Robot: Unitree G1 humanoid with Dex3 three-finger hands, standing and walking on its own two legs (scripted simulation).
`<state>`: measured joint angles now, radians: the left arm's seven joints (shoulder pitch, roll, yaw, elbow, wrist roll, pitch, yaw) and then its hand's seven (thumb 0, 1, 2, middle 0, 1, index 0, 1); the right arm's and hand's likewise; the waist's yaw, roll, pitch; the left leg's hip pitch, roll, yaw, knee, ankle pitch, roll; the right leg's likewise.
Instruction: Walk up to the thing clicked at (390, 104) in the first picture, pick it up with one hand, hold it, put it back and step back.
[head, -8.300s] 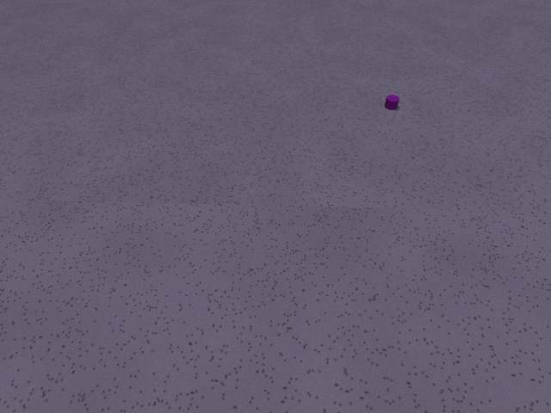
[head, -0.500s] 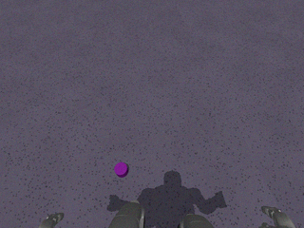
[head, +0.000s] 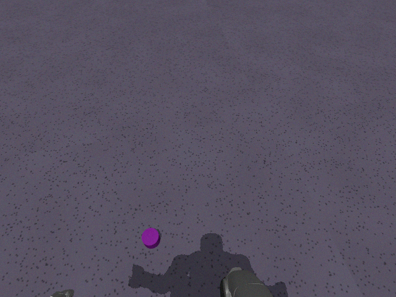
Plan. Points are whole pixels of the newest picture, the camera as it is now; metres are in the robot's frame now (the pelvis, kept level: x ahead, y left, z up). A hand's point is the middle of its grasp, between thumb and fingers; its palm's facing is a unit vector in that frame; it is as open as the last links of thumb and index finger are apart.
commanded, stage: walk up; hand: left
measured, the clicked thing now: (151, 238) +0.42 +0.22 -0.73
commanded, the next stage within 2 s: none
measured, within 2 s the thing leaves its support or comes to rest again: neither
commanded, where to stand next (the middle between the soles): +0.04 -0.02 m, yaw +0 degrees
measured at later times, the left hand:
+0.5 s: hand out of the picture +0.10 +0.25 -0.17, palm faces +0.03 -0.95 -0.32, open 7.4 cm
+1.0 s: hand out of the picture -0.03 +0.25 -0.11, palm faces -0.02 -0.87 -0.50, open 7.4 cm
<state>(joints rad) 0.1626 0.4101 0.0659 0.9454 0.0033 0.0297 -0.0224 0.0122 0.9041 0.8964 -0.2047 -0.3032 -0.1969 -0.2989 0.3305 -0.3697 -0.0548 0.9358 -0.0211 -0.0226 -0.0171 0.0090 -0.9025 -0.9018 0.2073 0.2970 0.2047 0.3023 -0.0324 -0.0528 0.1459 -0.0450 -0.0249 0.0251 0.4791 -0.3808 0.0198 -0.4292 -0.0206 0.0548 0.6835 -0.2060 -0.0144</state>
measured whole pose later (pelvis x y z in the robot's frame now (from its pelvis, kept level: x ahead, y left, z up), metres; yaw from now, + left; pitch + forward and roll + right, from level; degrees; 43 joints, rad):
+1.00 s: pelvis -0.05 -0.04 +0.01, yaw -3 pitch -4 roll +0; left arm 0.40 0.40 0.06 0.93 0.03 -0.07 0.01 0.01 0.90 0.90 -0.21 -0.30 -0.20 -0.30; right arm 0.32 -0.45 -0.09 0.86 -0.02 0.06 0.08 0.01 -0.91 -0.90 0.20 0.30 0.20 0.30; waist 0.01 0.10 0.02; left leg -0.46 -0.05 -0.14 1.00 -0.33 0.01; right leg -0.11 0.02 -0.04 0.47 -0.29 -0.03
